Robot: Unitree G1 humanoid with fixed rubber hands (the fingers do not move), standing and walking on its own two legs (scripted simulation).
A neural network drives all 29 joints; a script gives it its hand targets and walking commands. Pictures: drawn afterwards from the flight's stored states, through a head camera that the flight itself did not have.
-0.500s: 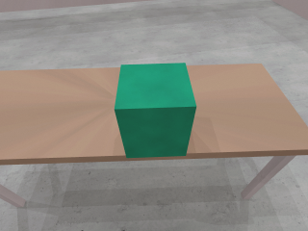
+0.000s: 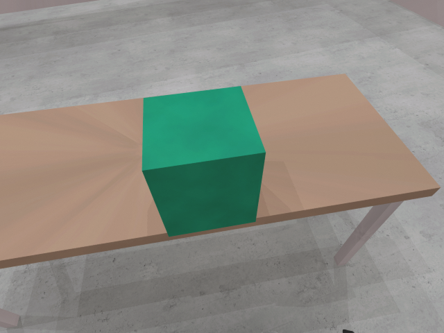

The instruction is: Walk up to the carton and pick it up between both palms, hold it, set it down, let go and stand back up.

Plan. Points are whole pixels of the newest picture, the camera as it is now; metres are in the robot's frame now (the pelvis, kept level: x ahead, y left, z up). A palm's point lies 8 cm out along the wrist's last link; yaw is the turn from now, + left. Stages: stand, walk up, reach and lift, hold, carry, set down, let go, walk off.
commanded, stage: walk up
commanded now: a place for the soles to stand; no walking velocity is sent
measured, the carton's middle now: (203, 164) +0.46 +0.04 +0.00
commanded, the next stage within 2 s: none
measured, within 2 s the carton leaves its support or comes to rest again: neither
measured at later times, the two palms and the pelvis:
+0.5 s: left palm out of the picture +0.12 +0.21 -0.12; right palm out of the picture +0.01 -0.28 -0.15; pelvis -0.01 -0.02 -0.01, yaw -10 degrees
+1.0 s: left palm out of the picture +0.12 +0.17 -0.12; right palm out of the picture +0.02 -0.31 -0.11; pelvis -0.01 -0.06 +0.01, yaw +0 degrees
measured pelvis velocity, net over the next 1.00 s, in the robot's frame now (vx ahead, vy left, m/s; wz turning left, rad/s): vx -0.01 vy -0.06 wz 0.00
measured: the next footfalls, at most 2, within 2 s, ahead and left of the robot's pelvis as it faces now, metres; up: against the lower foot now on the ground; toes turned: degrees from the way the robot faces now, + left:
none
